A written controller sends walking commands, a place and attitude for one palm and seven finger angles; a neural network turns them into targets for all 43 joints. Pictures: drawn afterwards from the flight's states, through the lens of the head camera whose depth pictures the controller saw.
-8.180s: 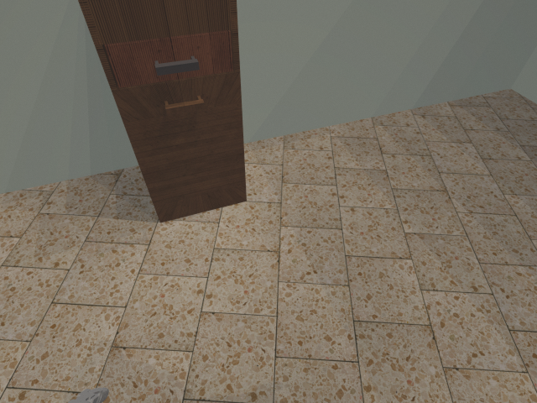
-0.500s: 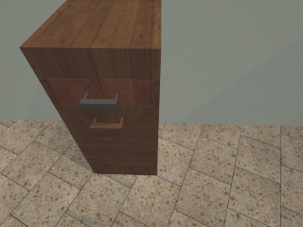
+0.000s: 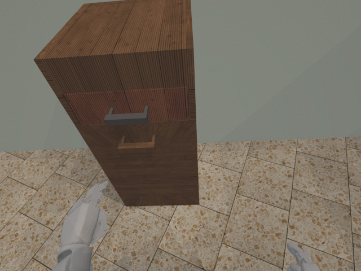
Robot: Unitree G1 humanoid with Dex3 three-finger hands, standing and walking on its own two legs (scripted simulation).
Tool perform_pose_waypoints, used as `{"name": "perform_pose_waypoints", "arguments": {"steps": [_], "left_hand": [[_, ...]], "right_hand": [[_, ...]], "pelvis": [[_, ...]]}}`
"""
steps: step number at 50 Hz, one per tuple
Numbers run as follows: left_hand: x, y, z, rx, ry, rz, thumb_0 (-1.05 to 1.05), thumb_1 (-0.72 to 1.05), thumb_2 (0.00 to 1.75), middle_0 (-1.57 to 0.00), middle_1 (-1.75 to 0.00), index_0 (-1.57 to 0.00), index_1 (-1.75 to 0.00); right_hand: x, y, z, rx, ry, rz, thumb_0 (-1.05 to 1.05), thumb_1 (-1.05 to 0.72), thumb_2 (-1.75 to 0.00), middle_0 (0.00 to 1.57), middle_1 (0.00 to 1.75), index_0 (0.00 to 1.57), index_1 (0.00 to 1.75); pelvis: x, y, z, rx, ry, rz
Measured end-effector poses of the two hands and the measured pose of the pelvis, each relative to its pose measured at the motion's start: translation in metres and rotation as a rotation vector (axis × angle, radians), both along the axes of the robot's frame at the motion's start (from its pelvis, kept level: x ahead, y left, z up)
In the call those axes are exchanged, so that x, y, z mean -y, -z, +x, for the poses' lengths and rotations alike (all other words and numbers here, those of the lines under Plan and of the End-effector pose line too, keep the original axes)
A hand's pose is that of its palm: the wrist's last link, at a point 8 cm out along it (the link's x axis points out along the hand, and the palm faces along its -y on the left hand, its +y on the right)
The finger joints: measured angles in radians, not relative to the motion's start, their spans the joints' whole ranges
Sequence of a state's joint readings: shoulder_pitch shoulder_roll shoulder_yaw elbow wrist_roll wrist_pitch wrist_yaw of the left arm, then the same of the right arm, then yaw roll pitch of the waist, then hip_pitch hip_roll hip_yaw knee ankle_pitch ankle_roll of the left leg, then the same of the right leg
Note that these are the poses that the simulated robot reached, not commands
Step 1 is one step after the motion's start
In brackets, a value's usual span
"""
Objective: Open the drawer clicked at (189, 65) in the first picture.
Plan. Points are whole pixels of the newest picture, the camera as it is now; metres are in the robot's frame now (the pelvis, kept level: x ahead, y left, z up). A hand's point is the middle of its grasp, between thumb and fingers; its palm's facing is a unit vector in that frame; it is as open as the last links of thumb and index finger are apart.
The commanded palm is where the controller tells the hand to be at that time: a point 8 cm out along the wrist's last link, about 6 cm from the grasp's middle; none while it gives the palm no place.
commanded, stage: raise the hand with hooked fingers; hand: left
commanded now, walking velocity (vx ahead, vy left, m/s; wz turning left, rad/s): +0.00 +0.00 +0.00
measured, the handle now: (127, 114) +0.57 +0.20 +0.01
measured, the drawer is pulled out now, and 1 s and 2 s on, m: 0.00 0.00 0.00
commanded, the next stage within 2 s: move the hooked fingers above the handle in 1.66 s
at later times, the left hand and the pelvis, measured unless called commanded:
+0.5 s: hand (80, 221) +0.22 +0.23 +0.02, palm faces +0.13 -0.09 -0.99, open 10.5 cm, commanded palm +0.18 +0.23 +0.06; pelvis -0.05 +0.00 -0.02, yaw +1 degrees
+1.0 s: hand (64, 188) +0.27 +0.26 +0.09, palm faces +0.11 -0.08 -0.99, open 13.3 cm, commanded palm +0.24 +0.25 +0.14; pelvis -0.02 +0.02 +0.01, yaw +0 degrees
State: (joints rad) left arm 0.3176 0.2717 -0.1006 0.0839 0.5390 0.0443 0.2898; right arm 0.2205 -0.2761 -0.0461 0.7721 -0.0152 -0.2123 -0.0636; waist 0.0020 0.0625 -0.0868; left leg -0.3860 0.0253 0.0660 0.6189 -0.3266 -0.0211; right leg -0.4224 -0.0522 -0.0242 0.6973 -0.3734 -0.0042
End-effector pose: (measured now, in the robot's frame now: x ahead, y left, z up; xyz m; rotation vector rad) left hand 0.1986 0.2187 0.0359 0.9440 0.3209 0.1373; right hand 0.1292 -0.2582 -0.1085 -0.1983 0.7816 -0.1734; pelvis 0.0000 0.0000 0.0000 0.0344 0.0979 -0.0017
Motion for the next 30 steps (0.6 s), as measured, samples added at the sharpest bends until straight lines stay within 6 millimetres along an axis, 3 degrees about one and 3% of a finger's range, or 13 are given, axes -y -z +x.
{"name": "perform_pose_waypoints", "arguments": {"steps": [3, 7, 11, 14, 18, 23, 26, 30], "left_hand": [[0.022, -0.009, 0.005, 0.111, 0.126, 0.172, 0.01, 0.76, 0.83, -0.21, -0.40, -0.20, -0.40], [0.039, 0.011, -0.028, 0.113, 0.213, 0.290, 0.00, 0.66, 0.80, -0.22, -0.45, -0.21, -0.46], [0.027, 0.032, -0.066, 0.067, 0.192, 0.419, 0.00, 0.56, 0.76, -0.23, -0.51, -0.23, -0.52], [0.006, 0.029, -0.074, 0.101, 0.156, 0.524, 0.00, 0.48, 0.72, -0.25, -0.56, -0.25, -0.56], [-0.014, 0.001, -0.055, 0.204, 0.095, 0.564, 0.00, 0.38, 0.68, -0.27, -0.62, -0.26, -0.62], [-0.017, -0.035, -0.015, 0.236, 0.071, 0.550, 0.00, 0.27, 0.63, -0.27, -0.70, -0.27, -0.70], [-0.013, -0.041, 0.000, 0.172, 0.104, 0.525, 0.00, 0.20, 0.61, -0.27, -0.74, -0.27, -0.74], [-0.012, -0.039, 0.005, 0.094, 0.172, 0.495, 0.00, 0.11, 0.57, -0.28, -0.80, -0.27, -0.80]], "right_hand": [[0.000, -0.019, 0.033, 0.098, -0.052, -0.002, 0.01, -0.92, -0.90, 0.20, 0.30, 0.20, 0.30], [-0.009, -0.037, 0.063, 0.130, -0.144, -0.013, 0.01, -0.91, -0.90, 0.20, 0.30, 0.20, 0.30], [-0.026, -0.039, 0.081, 0.128, -0.226, -0.029, 0.01, -0.91, -0.90, 0.20, 0.30, 0.20, 0.30], [-0.042, -0.031, 0.085, 0.125, -0.268, -0.025, 0.01, -0.91, -0.90, 0.20, 0.30, 0.20, 0.30], [-0.066, -0.017, 0.075, 0.109, -0.279, 0.021, 0.01, -0.90, -0.90, 0.20, 0.30, 0.20, 0.30], [-0.084, -0.005, 0.040, 0.029, -0.235, 0.088, 0.01, -0.90, -0.90, 0.20, 0.30, 0.20, 0.30], [-0.084, -0.003, 0.017, -0.035, -0.195, 0.106, 0.01, -0.90, -0.90, 0.20, 0.30, 0.21, 0.30], [-0.071, -0.002, -0.006, -0.098, -0.146, 0.085, 0.01, -0.90, -0.90, 0.20, 0.30, 0.21, 0.30]], "pelvis": [[0.000, 0.007, -0.010, -0.031, 0.027, 0.008], [0.004, 0.016, -0.022, -0.047, 0.037, 0.016], [0.006, 0.024, -0.032, -0.041, 0.019, 0.009], [0.007, 0.031, -0.039, -0.034, -0.003, -0.003], [0.005, 0.033, -0.046, -0.001, -0.030, -0.023], [-0.002, 0.021, -0.048, 0.035, -0.031, -0.028], [-0.006, 0.012, -0.046, 0.047, -0.011, -0.021], [-0.010, 0.004, -0.041, 0.060, 0.007, -0.018]]}}
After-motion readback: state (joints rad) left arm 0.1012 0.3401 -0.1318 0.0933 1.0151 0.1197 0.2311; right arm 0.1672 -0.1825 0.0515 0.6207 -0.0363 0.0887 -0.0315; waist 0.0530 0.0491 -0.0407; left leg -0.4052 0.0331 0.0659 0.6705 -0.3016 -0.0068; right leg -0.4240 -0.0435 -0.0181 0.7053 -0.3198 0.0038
